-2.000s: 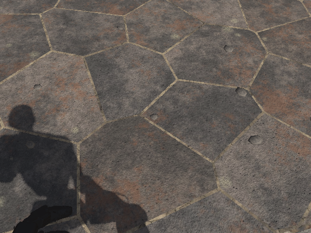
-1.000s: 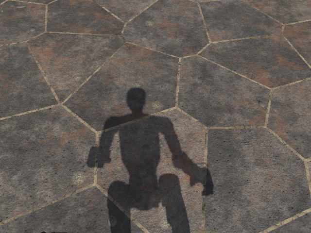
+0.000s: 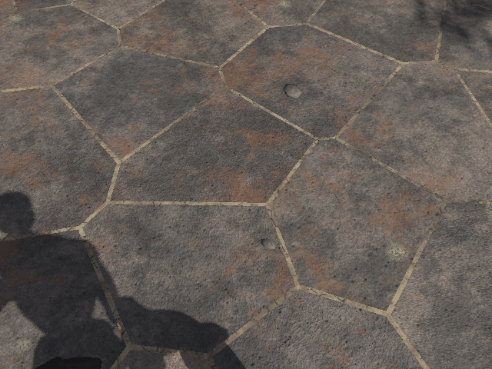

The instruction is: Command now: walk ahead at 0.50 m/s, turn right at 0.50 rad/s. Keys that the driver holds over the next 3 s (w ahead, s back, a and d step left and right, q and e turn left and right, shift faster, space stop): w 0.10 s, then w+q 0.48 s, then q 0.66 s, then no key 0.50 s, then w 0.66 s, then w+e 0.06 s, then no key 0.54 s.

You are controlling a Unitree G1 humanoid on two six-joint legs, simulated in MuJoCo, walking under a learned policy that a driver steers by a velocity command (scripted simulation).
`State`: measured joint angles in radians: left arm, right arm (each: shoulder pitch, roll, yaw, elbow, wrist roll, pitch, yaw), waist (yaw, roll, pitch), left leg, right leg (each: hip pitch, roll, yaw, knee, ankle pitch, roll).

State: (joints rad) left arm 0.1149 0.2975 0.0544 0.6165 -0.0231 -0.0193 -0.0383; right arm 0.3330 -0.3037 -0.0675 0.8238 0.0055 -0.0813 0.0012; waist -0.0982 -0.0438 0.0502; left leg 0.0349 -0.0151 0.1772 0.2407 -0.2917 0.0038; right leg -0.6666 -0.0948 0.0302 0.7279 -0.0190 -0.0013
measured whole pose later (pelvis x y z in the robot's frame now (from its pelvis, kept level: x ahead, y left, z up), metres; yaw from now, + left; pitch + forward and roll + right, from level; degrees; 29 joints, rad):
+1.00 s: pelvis +0.50 +0.02 +0.00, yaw +22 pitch +3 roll -1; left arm 0.09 0.30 0.05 0.70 0.01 -0.02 0.03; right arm 0.20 -0.31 -0.07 0.69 0.01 0.02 -0.02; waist -0.03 -0.02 0.06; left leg -0.32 -0.12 -0.14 0.46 -0.17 0.07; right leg -0.62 -0.02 0.13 0.82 -0.23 0.11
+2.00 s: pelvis +0.60 +0.04 +0.00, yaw +37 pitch +0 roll +1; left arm 0.22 0.30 0.05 0.88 -0.02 -0.08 -0.02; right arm 0.30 -0.28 -0.05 0.79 0.02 0.00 -0.01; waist -0.01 0.02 0.00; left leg -0.13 -0.02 -0.04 0.46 -0.34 0.01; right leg -0.28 -0.02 -0.04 0.57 -0.32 -0.05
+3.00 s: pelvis +0.92 +0.27 +0.00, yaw +34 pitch +0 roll +2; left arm 0.15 0.24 0.03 0.86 0.02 0.01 0.03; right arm 0.17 -0.24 -0.01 0.95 -0.01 -0.03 0.00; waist -0.02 0.01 0.01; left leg -0.19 -0.02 0.06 0.46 -0.26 0.01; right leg -0.31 -0.04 0.03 0.51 -0.20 0.02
